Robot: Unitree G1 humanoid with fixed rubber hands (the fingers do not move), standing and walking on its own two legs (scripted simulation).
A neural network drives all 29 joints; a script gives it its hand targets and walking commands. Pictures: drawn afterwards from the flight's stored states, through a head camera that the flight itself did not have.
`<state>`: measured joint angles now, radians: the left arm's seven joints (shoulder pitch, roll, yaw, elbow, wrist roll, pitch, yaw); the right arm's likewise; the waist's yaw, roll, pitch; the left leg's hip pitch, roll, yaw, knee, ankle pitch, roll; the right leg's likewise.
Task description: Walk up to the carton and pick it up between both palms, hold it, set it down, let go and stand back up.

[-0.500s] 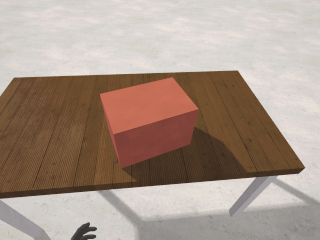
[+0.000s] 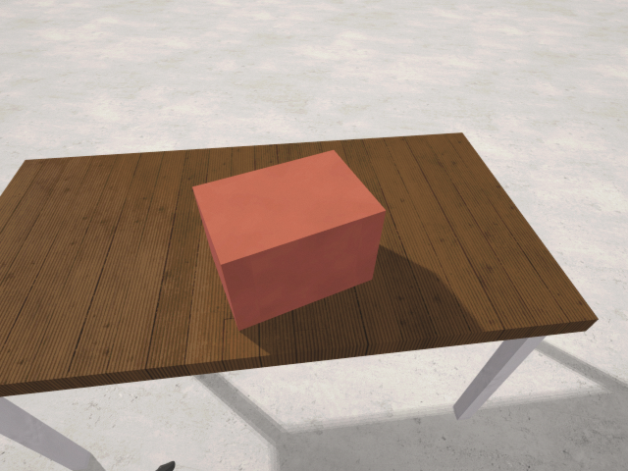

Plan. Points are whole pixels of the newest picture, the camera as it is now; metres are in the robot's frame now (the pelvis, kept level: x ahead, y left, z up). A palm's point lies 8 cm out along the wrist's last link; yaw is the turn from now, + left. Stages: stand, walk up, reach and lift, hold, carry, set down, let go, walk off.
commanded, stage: stand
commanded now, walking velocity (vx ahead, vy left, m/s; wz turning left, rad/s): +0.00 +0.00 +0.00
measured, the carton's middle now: (288, 236) +0.54 +0.06 -0.04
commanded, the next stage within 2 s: none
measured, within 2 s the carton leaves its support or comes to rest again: neither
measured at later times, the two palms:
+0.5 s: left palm out of the picture +0.07 +0.24 -0.13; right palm out of the picture +0.02 -0.25 -0.12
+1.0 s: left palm out of the picture +0.02 +0.22 -0.14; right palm out of the picture -0.01 -0.23 -0.13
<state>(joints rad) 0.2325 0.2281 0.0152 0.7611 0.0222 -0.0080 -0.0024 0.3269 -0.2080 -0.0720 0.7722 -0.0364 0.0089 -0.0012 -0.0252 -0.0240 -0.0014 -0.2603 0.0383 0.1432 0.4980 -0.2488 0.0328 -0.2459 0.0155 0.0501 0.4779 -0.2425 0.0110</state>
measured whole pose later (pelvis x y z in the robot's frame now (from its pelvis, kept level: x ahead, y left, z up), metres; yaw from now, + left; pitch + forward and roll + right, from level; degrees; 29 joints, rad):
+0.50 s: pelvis +0.00 +0.00 +0.00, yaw +0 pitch -1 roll +0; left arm 0.26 0.22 0.03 0.89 0.01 0.00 0.02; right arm 0.32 -0.20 -0.06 0.93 -0.03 0.01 -0.02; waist -0.03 -0.02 0.02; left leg -0.22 0.03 0.14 0.46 -0.23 0.03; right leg -0.20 0.01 0.04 0.43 -0.22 0.01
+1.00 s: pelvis +0.00 +0.00 +0.01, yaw +1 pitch -1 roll +0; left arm 0.30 0.17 0.01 1.01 0.01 -0.01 0.04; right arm 0.31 -0.16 -0.05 1.08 -0.02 0.01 -0.03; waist -0.02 -0.02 0.03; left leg -0.19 0.03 0.13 0.42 -0.21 0.03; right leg -0.17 0.01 0.03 0.40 -0.21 0.01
